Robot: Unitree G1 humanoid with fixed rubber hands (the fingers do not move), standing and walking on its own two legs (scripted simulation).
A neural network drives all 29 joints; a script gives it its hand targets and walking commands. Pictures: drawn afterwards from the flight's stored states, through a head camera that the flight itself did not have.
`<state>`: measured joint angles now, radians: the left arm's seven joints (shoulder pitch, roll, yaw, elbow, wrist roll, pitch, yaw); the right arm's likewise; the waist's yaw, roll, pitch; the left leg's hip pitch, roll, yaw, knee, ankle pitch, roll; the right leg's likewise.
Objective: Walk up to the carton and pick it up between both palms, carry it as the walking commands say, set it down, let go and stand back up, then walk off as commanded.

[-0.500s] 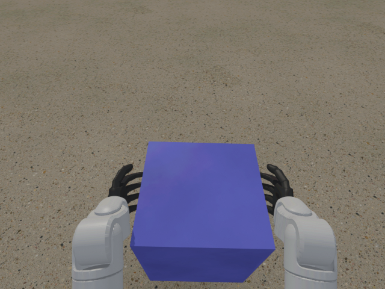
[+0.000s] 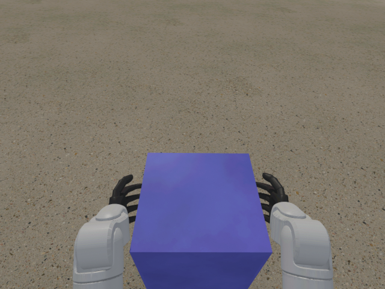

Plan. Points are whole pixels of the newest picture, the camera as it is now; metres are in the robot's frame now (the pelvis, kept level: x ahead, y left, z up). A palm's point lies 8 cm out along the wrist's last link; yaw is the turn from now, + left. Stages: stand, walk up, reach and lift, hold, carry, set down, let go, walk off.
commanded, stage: carry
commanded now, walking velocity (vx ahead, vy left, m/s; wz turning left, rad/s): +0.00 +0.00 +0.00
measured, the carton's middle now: (197, 226) +0.26 +0.01 +0.01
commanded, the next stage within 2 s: none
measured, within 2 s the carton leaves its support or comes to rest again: neither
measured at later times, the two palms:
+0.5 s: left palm (135, 217) +0.24 +0.12 +0.09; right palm (298, 227) +0.23 -0.17 +0.08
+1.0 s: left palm (132, 206) +0.26 +0.13 +0.09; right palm (288, 213) +0.26 -0.16 +0.08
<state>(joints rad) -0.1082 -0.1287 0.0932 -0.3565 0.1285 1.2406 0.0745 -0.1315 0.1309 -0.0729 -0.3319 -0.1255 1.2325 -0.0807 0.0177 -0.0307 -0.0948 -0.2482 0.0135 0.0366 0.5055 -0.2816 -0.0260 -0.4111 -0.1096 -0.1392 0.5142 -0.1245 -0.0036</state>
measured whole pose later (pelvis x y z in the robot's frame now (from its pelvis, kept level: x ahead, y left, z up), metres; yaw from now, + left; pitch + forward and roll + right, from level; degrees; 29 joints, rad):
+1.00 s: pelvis -0.01 -0.01 +0.00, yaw +0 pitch +2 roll +1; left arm -0.17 -0.14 0.10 -0.28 0.14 1.20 0.08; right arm -0.17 0.13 -0.12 -0.29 -0.13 1.20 -0.07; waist -0.01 0.00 -0.09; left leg -0.30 0.04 0.02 0.56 -0.29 -0.04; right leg -0.44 -0.08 -0.15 0.51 -0.11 -0.03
